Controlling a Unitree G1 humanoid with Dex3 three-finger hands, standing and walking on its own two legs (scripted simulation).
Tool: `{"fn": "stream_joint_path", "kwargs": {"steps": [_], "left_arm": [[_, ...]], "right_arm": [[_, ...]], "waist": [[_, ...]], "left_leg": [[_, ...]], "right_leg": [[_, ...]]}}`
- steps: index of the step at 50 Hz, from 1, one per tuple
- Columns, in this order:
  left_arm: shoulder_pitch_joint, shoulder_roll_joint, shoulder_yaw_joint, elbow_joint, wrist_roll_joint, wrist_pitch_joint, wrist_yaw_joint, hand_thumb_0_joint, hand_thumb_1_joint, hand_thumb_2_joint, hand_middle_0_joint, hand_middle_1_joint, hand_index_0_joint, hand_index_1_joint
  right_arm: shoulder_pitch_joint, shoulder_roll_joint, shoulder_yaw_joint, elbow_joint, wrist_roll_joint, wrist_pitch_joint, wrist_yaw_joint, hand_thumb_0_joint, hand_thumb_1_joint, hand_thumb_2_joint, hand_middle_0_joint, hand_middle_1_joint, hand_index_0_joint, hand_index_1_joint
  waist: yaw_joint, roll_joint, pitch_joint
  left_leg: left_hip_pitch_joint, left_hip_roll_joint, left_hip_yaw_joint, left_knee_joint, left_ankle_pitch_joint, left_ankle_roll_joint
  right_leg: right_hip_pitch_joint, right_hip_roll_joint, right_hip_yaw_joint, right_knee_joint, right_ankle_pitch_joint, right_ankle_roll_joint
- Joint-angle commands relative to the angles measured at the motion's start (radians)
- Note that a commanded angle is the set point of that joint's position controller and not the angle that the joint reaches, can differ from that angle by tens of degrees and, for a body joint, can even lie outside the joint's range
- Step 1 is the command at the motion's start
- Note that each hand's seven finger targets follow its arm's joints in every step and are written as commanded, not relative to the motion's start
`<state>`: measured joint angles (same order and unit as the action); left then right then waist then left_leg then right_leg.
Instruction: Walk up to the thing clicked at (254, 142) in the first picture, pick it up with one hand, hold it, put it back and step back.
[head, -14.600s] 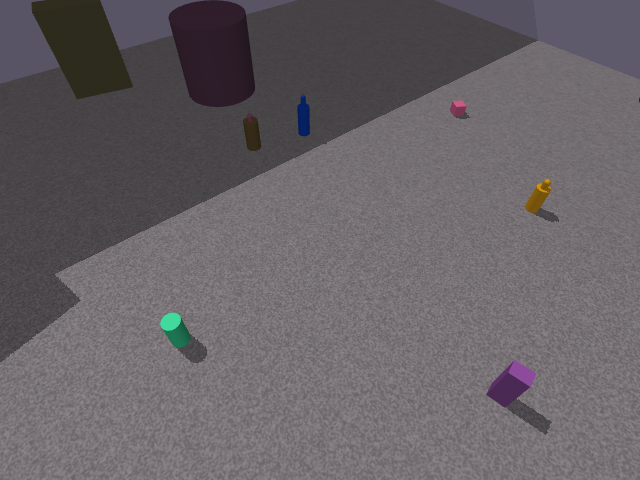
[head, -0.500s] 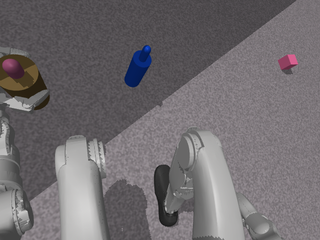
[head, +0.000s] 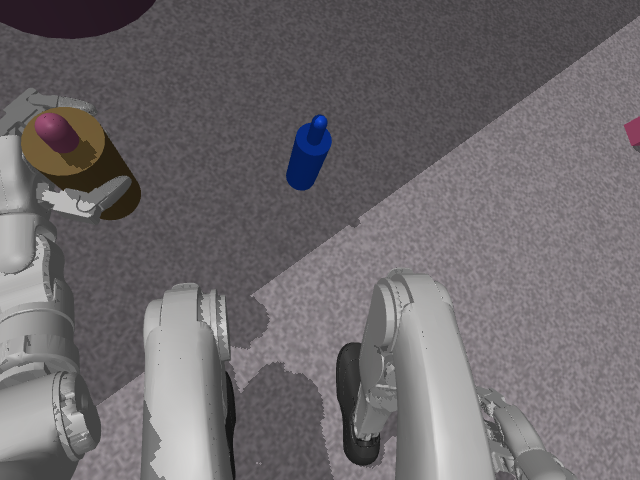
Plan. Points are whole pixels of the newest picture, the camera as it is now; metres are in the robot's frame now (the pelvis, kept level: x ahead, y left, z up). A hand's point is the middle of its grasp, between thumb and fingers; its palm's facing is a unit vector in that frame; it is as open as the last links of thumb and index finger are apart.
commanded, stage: settle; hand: left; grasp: from the side
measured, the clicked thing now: (86, 165) +0.45 +0.26 -0.05
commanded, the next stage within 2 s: lift in 0.54 s
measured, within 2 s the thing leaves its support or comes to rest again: neither
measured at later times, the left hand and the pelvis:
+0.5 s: hand (77, 151) +0.45 +0.25 -0.01, palm faces +0.19 -0.98 -0.04, open 10.0 cm; pelvis +0.00 +0.00 +0.02, yaw +2 degrees
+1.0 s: hand (65, 142) +0.44 +0.25 +0.03, palm faces +0.16 -0.99 -0.04, open 10.0 cm; pelvis +0.00 +0.00 +0.05, yaw +2 degrees
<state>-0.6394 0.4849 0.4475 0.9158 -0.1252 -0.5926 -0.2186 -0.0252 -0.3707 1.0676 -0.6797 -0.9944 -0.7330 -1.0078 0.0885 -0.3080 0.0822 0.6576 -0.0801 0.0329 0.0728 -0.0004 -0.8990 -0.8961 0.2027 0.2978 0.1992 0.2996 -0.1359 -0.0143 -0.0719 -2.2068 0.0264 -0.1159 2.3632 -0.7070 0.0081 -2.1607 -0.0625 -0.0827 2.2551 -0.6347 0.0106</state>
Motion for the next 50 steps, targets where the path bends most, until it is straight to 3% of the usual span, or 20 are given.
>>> {"fn": "stream_joint_path", "kwargs": {"steps": [1, 2, 3, 9, 10, 14, 16, 17, 19, 21, 23, 27, 29, 31, 33, 34, 38, 43, 48, 50], "left_arm": [[-0.353, 0.224, 0.031, -0.278, -0.025, -0.087, -0.003, 0.000, 0.147, 1.247, -1.296, -1.387, -1.290, -1.407], [-0.327, 0.236, 0.052, -0.237, -0.026, -0.081, -0.002, 0.000, 0.137, 1.251, -1.291, -1.387, -1.284, -1.408], [-0.352, 0.212, 0.029, -0.259, -0.027, -0.082, -0.004, 0.000, 0.133, 1.248, -1.292, -1.384, -1.286, -1.405], [-0.354, 0.224, 0.045, -0.218, -0.010, -0.084, 0.016, 0.000, 0.116, 1.269, -1.308, -1.404, -1.302, -1.427], [-0.376, 0.201, 0.029, -0.247, -0.015, -0.088, 0.011, 0.000, 0.127, 1.273, -1.303, -1.399, -1.295, -1.423], [-0.347, 0.212, 0.048, -0.203, -0.004, -0.085, 0.015, 0.000, 0.151, 1.294, -1.295, -1.404, -1.288, -1.428], [-0.421, 0.207, 0.032, -0.273, -0.007, -0.094, 0.023, 0.000, 0.158, 1.304, -1.315, -1.417, -1.307, -1.441], [-0.366, 0.192, 0.044, -0.222, -0.010, -0.088, 0.021, 0.000, 0.146, 1.317, -1.325, -1.430, -1.315, -1.456], [-0.384, 0.198, 0.041, -0.232, -0.011, -0.091, 0.026, 0.000, 0.152, 1.323, -1.336, -1.437, -1.326, -1.463], [-0.396, 0.185, 0.025, -0.224, -0.001, -0.091, 0.029, 0.000, 0.124, 1.318, -1.325, -1.430, -1.315, -1.457], [-0.391, 0.203, 0.039, -0.218, -0.001, -0.091, 0.032, 0.000, 0.121, 1.322, -1.320, -1.426, -1.310, -1.454], [-0.385, 0.183, 0.020, -0.209, 0.012, -0.092, 0.031, 0.000, 0.135, 1.324, -1.304, -1.420, -1.295, -1.446], [-0.423, 0.175, 0.015, -0.233, 0.004, -0.094, 0.030, 0.000, 0.145, 1.311, -1.300, -1.406, -1.293, -1.431], [-0.380, 0.196, 0.048, -0.192, 0.008, -0.089, 0.037, 0.000, 0.138, 1.315, -1.291, -1.401, -1.282, -1.428], [-0.414, 0.177, 0.027, -0.222, 0.006, -0.094, 0.042, 0.000, 0.147, 1.235, -1.317, -1.432, -1.342, -1.420], [-0.401, 0.176, 0.032, -0.220, 0.004, -0.095, 0.041, 0.000, 0.102, 1.213, -1.338, -1.456, -1.363, -1.446], [-0.398, 0.189, 0.030, -0.240, 0.005, -0.093, 0.030, 0.000, 0.114, 1.228, -1.334, -1.456, -1.359, -1.447], [-0.377, 0.198, 0.029, -0.300, -0.025, -0.077, -0.001, 0.000, 0.111, 1.218, -1.350, -1.459, -1.375, -1.449], [-0.326, 0.162, 0.019, -0.359, -0.045, -0.043, 0.000, 0.000, 0.123, 1.234, -1.334, -1.456, -1.360, -1.445], [-0.322, 0.148, 0.000, -0.410, -0.049, -0.033, 0.005, 0.000, 0.123, 1.232, -1.329, -1.448, -1.355, -1.438]], "right_arm": [[0.141, -0.216, -0.089, -0.049, -0.002, -0.017, -0.023, 0.000, -0.906, -0.902, 0.200, 0.300, 0.199, 0.300], [0.142, -0.218, -0.094, -0.038, 0.000, -0.018, -0.026, 0.000, -0.901, -0.901, 0.200, 0.300, 0.199, 0.300], [0.141, -0.212, -0.093, -0.043, -0.001, -0.022, -0.026, 0.000, -0.900, -0.901, 0.200, 0.300, 0.199, 0.300], [0.141, -0.203, -0.101, -0.037, 0.000, -0.027, -0.028, 0.000, -0.906, -0.902, 0.200, 0.300, 0.199, 0.300], [0.136, -0.201, -0.102, -0.047, 0.000, -0.030, -0.029, 0.000, -0.906, -0.903, 0.199, 0.300, 0.199, 0.300], [0.144, -0.208, -0.109, -0.035, 0.002, -0.030, -0.031, 0.000, -0.900, -0.902, 0.199, 0.300, 0.199, 0.300], [0.140, -0.198, -0.105, -0.046, 0.002, -0.034, -0.029, 0.000, -0.903, -0.902, 0.200, 0.300, 0.199, 0.300], [0.139, -0.199, -0.104, -0.041, 0.004, -0.034, -0.029, 0.000, -0.906, -0.903, 0.199, 0.300, 0.199, 0.300], [0.152, -0.193, -0.106, -0.044, 0.001, -0.037, -0.030, 0.000, -0.907, -0.904, 0.199, 0.300, 0.199, 0.300], [0.148, -0.189, -0.107, -0.040, 0.000, -0.040, -0.030, 0.000, -0.907, -0.904, 0.199, 0.300, 0.199, 0.300], [0.154, -0.190, -0.111, -0.034, 0.002, -0.039, -0.031, 0.000, -0.906, -0.904, 0.199, 0.300, 0.199, 0.300], [0.162, -0.191, -0.113, -0.023, 0.000, -0.040, -0.030, 0.000, -0.906, -0.904, 0.199, 0.300, 0.199, 0.300], [0.158, -0.195, -0.111, -0.031, 0.003, -0.042, -0.030, 0.000, -0.902, -0.903, 0.199, 0.300, 0.199, 0.300], [0.172, -0.189, -0.111, -0.022, 0.004, -0.039, -0.030, 0.000, -0.902, -0.903, 0.199, 0.300, 0.199, 0.300], [0.171, -0.183, -0.110, -0.027, 0.000, -0.039, -0.029, 0.000, -0.938, -0.905, 0.200, 0.299, 0.200, 0.299], [0.162, -0.183, -0.110, -0.032, 0.003, -0.040, -0.030, 0.000, -0.945, -0.906, 0.200, 0.299, 0.199, 0.299], [0.165, -0.187, -0.120, -0.034, 0.008, -0.042, -0.032, 0.000, -0.943, -0.906, 0.200, 0.299, 0.199, 0.299], [0.174, -0.186, -0.127, -0.033, 0.022, -0.049, -0.040, 0.000, -0.946, -0.907, 0.200, 0.299, 0.199, 0.299], [0.178, -0.181, -0.132, -0.039, 0.037, -0.052, -0.050, 0.000, -0.936, -0.905, 0.200, 0.299, 0.199, 0.299], [0.167, -0.174, -0.136, -0.055, 0.044, -0.055, -0.054, 0.000, -0.936, -0.905, 0.200, 0.299, 0.199, 0.299]], "waist": [[0.001, 0.227, -0.730], [0.010, 0.219, -0.716], [0.001, 0.227, -0.721], [0.007, 0.196, -0.674], [0.003, 0.199, -0.689], [0.009, 0.199, -0.679], [0.007, 0.233, -0.714], [0.011, 0.216, -0.696], [0.006, 0.192, -0.733], [0.000, 0.197, -0.708], [0.009, 0.186, -0.712], [0.004, 0.221, -0.717], [0.002, 0.240, -0.722], [0.014, 0.211, -0.726], [0.003, 0.205, -0.732], [0.013, 0.198, -0.739], [0.017, 0.211, -0.737], [0.027, 0.207, -0.771], [0.037, 0.213, -0.771], [0.038, 0.206, -0.759]], "left_leg": [[0.465, -0.024, 0.059, -0.312, 0.192, 0.011], [0.468, -0.023, 0.062, -0.312, 0.188, 0.012], [0.470, -0.024, 0.064, -0.312, 0.199, 0.011], [0.438, -0.028, 0.068, -0.344, 0.114, 0.017], [0.454, -0.027, 0.070, -0.347, 0.122, 0.017], [0.485, -0.027, 0.059, -0.371, 0.114, 0.014], [0.501, -0.028, 0.059, -0.381, 0.114, 0.011], [0.510, -0.027, 0.050, -0.389, 0.118, 0.010], [0.486, -0.031, 0.075, -0.366, 0.154, 0.015], [0.484, -0.030, 0.077, -0.374, 0.146, 0.016], [0.486, -0.031, 0.077, -0.383, 0.112, 0.018], [0.535, -0.029, 0.066, -0.397, 0.143, 0.011], [0.560, -0.028, 0.057, -0.406, 0.169, 0.006], [0.558, -0.028, 0.057, -0.410, 0.180, 0.005], [0.529, -0.032, 0.073, -0.401, 0.175, 0.011], [0.540, -0.032, 0.070, -0.406, 0.173, 0.011], [0.551, -0.033, 0.069, -0.432, 0.131, 0.012], [0.573, -0.033, 0.077, -0.454, 0.119, 0.014], [0.629, -0.030, 0.061, -0.503, 0.145, 0.009], [0.626, -0.031, 0.061, -0.525, 0.109, 0.012]], "right_leg": [[0.402, 0.051, -0.023, -0.213, 0.180, -0.048], [0.387, 0.051, -0.020, -0.217, 0.172, -0.048], [0.394, 0.050, -0.018, -0.218, 0.185, -0.048], [0.388, 0.050, -0.013, -0.252, 0.104, -0.046], [0.393, 0.050, -0.013, -0.256, 0.116, -0.046], [0.366, 0.047, -0.015, -0.256, 0.106, -0.048], [0.377, 0.046, -0.012, -0.255, 0.109, -0.051], [0.368, 0.044, -0.016, -0.250, 0.113, -0.050], [0.425, 0.048, -0.005, -0.267, 0.142, -0.046], [0.410, 0.046, -0.003, -0.274, 0.134, -0.047], [0.414, 0.049, 0.000, -0.288, 0.102, -0.047], [0.385, 0.045, -0.006, -0.275, 0.129, -0.051], [0.375, 0.040, -0.009, -0.265, 0.153, -0.054], [0.389, 0.041, -0.008, -0.270, 0.155, -0.052], [0.427, 0.044, -0.002, -0.286, 0.155, -0.050], [0.421, 0.042, -0.001, -0.286, 0.153, -0.050], [0.421, 0.042, 0.001, -0.301, 0.118, -0.051], [0.467, 0.042, 0.009, -0.335, 0.108, -0.049], [0.481, 0.035, 0.011, -0.363, 0.134, -0.051], [0.491, 0.036, 0.015, -0.387, 0.105, -0.051]]}}
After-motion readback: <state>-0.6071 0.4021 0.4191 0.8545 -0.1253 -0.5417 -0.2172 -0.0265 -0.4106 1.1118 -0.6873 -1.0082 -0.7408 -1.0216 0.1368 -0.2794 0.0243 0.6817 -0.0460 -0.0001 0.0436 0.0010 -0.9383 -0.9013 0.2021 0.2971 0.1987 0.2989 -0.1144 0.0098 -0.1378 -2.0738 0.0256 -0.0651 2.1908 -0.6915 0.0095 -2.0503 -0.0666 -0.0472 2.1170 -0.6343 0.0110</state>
